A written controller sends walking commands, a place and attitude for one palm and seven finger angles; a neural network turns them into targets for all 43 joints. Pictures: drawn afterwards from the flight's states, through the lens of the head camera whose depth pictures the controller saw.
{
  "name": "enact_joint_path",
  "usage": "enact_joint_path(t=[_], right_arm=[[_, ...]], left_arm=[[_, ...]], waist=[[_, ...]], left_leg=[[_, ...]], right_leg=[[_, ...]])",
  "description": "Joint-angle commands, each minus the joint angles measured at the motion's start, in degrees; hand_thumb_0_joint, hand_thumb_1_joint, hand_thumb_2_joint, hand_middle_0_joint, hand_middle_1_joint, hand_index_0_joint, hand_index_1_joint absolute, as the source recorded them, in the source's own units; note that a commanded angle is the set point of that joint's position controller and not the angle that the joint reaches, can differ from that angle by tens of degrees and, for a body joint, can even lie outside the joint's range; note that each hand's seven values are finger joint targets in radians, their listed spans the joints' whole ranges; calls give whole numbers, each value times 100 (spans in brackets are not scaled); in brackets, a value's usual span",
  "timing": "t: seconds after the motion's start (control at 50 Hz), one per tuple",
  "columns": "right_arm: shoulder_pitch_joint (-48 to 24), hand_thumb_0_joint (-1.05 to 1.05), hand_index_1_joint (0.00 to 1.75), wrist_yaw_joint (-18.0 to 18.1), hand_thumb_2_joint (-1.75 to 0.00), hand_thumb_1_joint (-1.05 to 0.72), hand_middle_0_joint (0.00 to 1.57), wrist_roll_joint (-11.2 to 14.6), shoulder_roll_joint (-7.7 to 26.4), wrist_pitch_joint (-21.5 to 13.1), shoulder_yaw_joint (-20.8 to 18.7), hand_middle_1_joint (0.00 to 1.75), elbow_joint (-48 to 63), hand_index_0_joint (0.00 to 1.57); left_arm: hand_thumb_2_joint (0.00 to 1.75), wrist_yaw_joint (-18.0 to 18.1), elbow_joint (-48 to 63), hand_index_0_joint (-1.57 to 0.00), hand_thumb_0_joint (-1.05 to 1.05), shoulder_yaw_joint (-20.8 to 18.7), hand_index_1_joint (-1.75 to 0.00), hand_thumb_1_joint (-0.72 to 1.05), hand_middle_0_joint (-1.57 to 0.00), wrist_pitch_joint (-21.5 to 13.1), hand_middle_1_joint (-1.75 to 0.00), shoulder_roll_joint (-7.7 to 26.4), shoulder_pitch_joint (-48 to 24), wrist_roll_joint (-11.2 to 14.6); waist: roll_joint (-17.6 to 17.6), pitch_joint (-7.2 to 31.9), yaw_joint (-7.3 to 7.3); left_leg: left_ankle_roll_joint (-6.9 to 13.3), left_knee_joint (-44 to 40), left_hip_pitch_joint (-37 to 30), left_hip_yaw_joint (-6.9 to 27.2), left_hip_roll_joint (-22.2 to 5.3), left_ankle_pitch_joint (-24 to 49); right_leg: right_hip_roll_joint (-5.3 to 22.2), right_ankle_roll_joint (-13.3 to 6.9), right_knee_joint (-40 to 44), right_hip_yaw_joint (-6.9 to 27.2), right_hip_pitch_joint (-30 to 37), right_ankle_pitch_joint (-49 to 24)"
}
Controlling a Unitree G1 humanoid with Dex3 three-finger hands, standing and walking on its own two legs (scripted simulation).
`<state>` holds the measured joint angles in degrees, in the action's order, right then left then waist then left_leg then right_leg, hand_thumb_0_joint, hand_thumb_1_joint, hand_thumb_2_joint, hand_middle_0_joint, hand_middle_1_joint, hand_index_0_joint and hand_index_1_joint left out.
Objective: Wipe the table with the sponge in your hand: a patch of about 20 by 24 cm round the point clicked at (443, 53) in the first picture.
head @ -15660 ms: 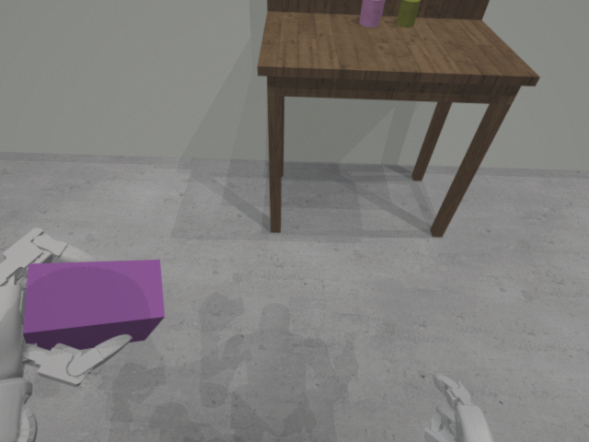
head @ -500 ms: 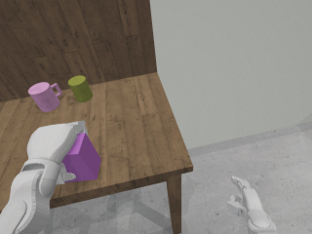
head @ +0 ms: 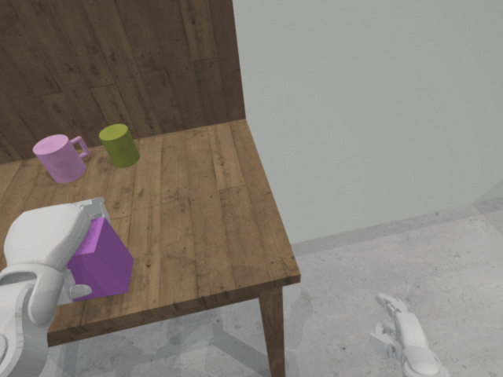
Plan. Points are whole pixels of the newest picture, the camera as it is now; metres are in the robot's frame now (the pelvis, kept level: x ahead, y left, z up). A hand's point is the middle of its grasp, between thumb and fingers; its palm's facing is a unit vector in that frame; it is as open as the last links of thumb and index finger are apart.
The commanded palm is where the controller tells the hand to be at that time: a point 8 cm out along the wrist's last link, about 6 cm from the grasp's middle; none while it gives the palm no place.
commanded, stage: move the sponge above the wiping area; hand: left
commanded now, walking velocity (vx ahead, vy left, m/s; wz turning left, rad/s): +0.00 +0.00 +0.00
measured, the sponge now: (86, 268) +0.21 +0.30 +0.10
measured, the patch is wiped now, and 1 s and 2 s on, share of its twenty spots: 0.00 0.00 0.00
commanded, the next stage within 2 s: none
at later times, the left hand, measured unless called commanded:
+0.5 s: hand (65, 243) +0.22 +0.31 +0.15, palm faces +0.11 -0.01 -0.99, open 10.2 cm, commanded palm +0.18 +0.31 +0.20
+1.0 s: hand (52, 234) +0.22 +0.32 +0.16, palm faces +0.17 -0.03 -0.98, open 10.3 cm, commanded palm +0.17 +0.30 +0.21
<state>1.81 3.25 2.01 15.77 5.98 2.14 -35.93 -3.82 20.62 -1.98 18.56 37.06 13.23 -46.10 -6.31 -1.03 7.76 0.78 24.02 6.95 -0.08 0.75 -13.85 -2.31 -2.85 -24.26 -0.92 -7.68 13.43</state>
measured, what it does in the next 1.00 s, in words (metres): stands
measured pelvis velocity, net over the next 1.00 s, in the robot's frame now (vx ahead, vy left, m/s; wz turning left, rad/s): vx -0.01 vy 0.01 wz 0.00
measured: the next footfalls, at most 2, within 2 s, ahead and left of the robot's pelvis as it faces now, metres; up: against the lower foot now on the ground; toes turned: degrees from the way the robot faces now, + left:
none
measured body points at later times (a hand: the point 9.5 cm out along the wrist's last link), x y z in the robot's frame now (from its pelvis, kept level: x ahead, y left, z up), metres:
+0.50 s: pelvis -0.01 +0.00 +0.00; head -0.02 -0.05 +0.45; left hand +0.21 +0.30 +0.20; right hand +0.22 -0.21 -0.10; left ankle -0.01 +0.11 -0.74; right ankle +0.00 -0.09 -0.74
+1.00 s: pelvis -0.01 +0.01 +0.00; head -0.02 -0.03 +0.45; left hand +0.21 +0.32 +0.21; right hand +0.24 -0.18 -0.08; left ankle -0.01 +0.11 -0.74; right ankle +0.00 -0.09 -0.74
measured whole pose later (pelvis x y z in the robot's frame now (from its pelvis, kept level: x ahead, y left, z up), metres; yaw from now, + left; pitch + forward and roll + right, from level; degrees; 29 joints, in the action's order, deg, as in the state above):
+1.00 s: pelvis -0.01 +0.01 +0.00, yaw +0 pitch -3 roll +0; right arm 0.7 2.4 2.6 14.3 6.0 2.8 -36.9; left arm -1.2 17.1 -4.4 21.8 35.5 8.7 -45.3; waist -7.0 -0.1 7.1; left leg 1.6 23.0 6.8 -0.6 1.5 -12.8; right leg -1.6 -1.9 -22.9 -0.3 -7.4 12.1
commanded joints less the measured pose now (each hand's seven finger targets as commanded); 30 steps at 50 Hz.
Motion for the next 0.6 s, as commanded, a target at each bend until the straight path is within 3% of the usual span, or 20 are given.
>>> enact_joint_path(t=[0.0,0.02,0.08,0.1,0.12,0.14,0.18,0.22,0.24,0.3,0.32,0.34,0.36,0.42,0.44,0.5,0.52,0.54,0.56,0.58], right_arm=[[-1006,0,30,20,-90,-90,20,39,554,-292,-256,30,984,20],[-1298,0,30,22,-90,-90,20,85,537,-328,-192,30,977,20],[-1073,0,30,60,-90,-90,20,64,606,-330,-234,30,1022,20],[-1034,0,30,82,-90,-90,20,62,636,-344,-249,30,985,20],[-1333,0,30,90,-90,-90,20,82,569,-409,-177,30,1035,20],[-1039,0,30,114,-90,-90,20,39,610,-405,-213,30,1009,20],[-974,0,30,150,-90,-90,20,17,608,-426,-244,30,1011,20],[-1165,0,30,188,-90,-90,20,19,550,-498,-195,30,1011,20],[-951,0,30,200,-90,-90,20,-21,527,-515,-230,30,1006,20],[-813,0,30,189,-90,-90,20,-27,505,-519,-291,30,946,20],[-1022,0,30,167,-90,-90,20,7,500,-539,-250,30,904,20],[-901,0,30,151,-90,-90,20,-13,477,-529,-286,30,945,20],[-823,0,30,130,-90,-90,20,8,493,-505,-307,30,882,20],[-1204,0,30,76,-90,-90,20,81,528,-453,-256,30,859,20],[-1038,0,30,78,-90,-90,20,66,599,-422,-302,30,860,20],[-1129,0,30,77,-90,-90,20,99,657,-374,-277,30,906,20],[-1410,0,30,74,-90,-90,20,138,620,-404,-211,30,938,20],[-1241,0,30,89,-90,-90,20,99,632,-419,-232,30,1001,20],[-1178,0,30,85,-90,-90,20,98,624,-428,-240,30,998,20],[-1211,0,30,91,-90,-90,20,80,599,-446,-217,30,1040,20]], left_arm=[[130,342,767,-120,0,-1363,-160,10,-120,-9,-160,1428,-864,7],[130,297,725,-120,0,-1340,-160,10,-120,78,-160,1394,-863,20],[130,144,652,-120,0,-974,-160,10,-120,105,-160,1170,-995,67],[130,116,593,-120,0,-1139,-160,10,-120,79,-160,1398,-1010,21],[130,81,677,-120,0,-1125,-160,10,-120,72,-160,1334,-920,45],[130,71,621,-120,0,-1097,-160,10,-120,-2,-160,1357,-977,26],[130,64,737,-120,0,-1153,-160,10,-120,-205,-160,1477,-1197,-39],[130,167,844,-120,0,-1402,-160,10,-120,-397,-160,1742,-1406,-121],[130,236,890,-120,0,-1346,-160,10,-120,-525,-160,1645,-1489,-146],[130,455,766,-120,0,-1593,-160,10,-120,-729,-160,1742,-1400,-139],[130,527,693,-120,0,-1809,-160,10,-120,-686,-160,1908,-1384,-124],[130,573,735,-120,0,-1555,-160,10,-120,-687,-160,1582,-1427,-66],[130,641,539,-120,0,-1758,-160,10,-120,-630,-160,1748,-1266,-57],[130,634,105,-120,0,-1594,-160,10,-120,-274,-160,1488,-1261,53],[130,597,13,-120,0,-1407,-160,10,-120,-176,-160,1355,-1331,96],[130,359,-90,-120,0,-1237,-160,10,-120,110,-160,1349,-1159,123],[130,260,22,-120,0,-1167,-160,10,-120,170,-160,1335,-1237,83],[130,163,221,-120,0,-883,-160,10,-120,151,-160,1105,-1243,99],[130,97,375,-120,0,-946,-160,10,-120,114,-160,1237,-1161,75],[130,17,554,-120,0,-722,-160,10,-120,57,-160,1064,-1251,72]], waist=[[166,1060,-58],[86,866,-59],[182,837,-178],[241,893,-154],[149,813,-117],[341,883,-175],[320,1072,-174],[180,1098,-119],[181,1241,-123],[127,1231,-64],[-24,1079,-6],[-48,1181,-37],[-30,1101,-3],[28,682,13],[197,769,-53],[445,802,-63],[291,695,-89],[347,902,-125],[270,957,-126],[239,968,-166]], left_leg=[[191,-141,-65,211,122,1710],[175,-153,-56,240,145,1581],[201,-197,81,189,123,1418],[214,-166,70,200,137,1417],[212,-158,16,223,151,1342],[234,-162,87,181,131,1328],[253,-146,-32,199,154,1317],[241,-156,-136,227,174,1230],[248,-134,-144,185,149,1302],[215,-143,-154,228,143,1397],[188,-178,-141,279,160,1357],[200,-159,-110,195,124,1394],[172,-182,-40,227,124,1399],[122,-276,154,250,128,1140],[141,-281,228,171,75,1065],[159,-309,319,201,115,986],[153,-312,269,210,133,936],[188,-285,238,171,120,987],[198,-288,182,220,134,1025],[214,-297,136,238,136,1056]], right_leg=[[174,-74,319,601,476,-1476],[84,-131,376,771,321,-1283],[185,-16,355,478,314,-1196],[182,-17,347,538,298,-1191],[116,-65,387,679,230,-1047],[172,-11,350,490,300,-1060],[174,6,379,497,325,-1017],[86,-68,434,693,278,-782],[151,-47,388,499,358,-848],[138,-79,404,555,390,-946],[52,-158,457,740,340,-814],[145,-114,406,544,431,-945],[132,-116,407,577,410,-907],[99,-134,498,685,231,-627],[169,-77,464,510,280,-636],[196,-10,416,500,338,-648],[131,-58,456,637,207,-521],[205,-9,383,467,314,-668],[194,-4,371,455,326,-683],[199,2,373,409,322,-755]])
